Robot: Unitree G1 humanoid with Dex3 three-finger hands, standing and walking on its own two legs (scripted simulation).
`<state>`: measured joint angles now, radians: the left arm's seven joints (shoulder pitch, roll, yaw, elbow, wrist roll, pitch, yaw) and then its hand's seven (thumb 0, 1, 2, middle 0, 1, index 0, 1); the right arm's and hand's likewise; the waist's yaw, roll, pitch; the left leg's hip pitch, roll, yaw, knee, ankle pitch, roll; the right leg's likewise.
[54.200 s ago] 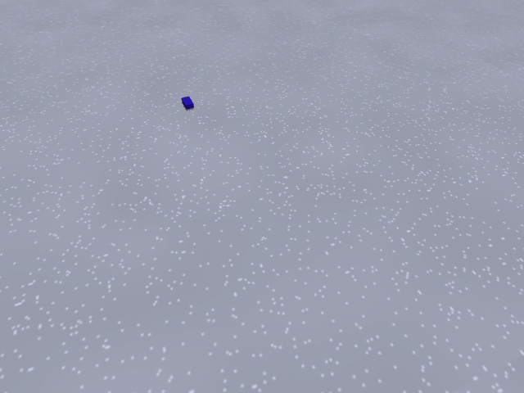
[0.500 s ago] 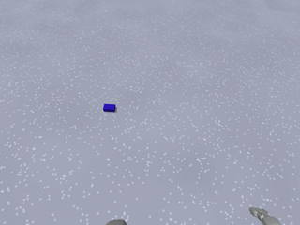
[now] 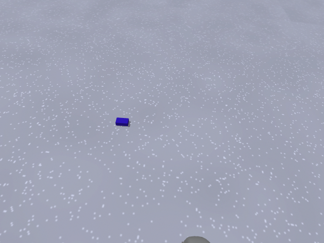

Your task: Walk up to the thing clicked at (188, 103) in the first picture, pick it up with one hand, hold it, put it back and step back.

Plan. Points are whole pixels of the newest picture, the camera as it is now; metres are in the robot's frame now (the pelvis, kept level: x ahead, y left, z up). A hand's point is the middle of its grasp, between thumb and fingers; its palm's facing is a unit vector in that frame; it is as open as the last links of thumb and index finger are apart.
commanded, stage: step back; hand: left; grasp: from above
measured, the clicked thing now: (122, 121) +1.07 +0.26 -0.75
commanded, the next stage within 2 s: stand in 0.38 s
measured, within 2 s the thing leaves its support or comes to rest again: neither
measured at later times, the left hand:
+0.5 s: hand out of the picture +0.14 +0.22 -0.15, palm faces +0.02 -0.94 -0.33, open 7.4 cm
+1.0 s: hand out of the picture +0.12 +0.23 -0.14, palm faces +0.00 -0.94 -0.35, open 7.4 cm
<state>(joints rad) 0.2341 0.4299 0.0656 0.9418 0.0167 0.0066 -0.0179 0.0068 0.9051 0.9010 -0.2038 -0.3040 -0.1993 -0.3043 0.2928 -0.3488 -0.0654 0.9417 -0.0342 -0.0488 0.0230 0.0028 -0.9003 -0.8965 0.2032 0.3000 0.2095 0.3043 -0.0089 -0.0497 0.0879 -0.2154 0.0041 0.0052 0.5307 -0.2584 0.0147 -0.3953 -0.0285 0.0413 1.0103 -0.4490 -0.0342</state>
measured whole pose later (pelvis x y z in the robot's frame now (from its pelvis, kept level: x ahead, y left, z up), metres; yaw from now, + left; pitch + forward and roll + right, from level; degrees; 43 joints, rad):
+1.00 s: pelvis +0.05 -0.03 +0.01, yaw +1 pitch -2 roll +0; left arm 0.10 0.36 0.00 1.15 0.00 -0.03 -0.01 0.00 0.90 0.90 -0.20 -0.30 -0.20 -0.30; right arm 0.09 -0.35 -0.01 1.13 -0.01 -0.01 0.02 0.00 -0.90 -0.90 0.20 0.30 0.21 0.30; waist 0.01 0.00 0.06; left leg -0.06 0.01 0.00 0.31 -0.22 -0.02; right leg -0.16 -0.03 -0.03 0.34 -0.14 0.01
